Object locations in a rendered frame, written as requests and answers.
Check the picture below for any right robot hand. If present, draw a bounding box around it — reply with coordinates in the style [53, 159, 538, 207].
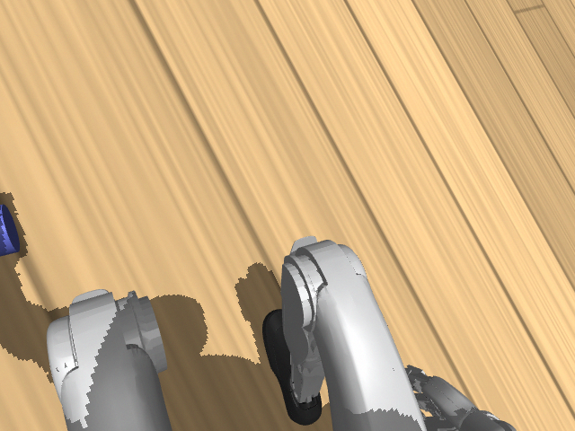
[405, 365, 478, 431]

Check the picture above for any can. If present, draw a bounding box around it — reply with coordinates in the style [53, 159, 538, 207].
[0, 205, 20, 257]

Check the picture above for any right robot arm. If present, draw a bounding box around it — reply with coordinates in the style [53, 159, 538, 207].
[459, 410, 517, 431]

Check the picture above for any right robot foot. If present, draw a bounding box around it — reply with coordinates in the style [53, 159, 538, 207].
[262, 309, 322, 426]

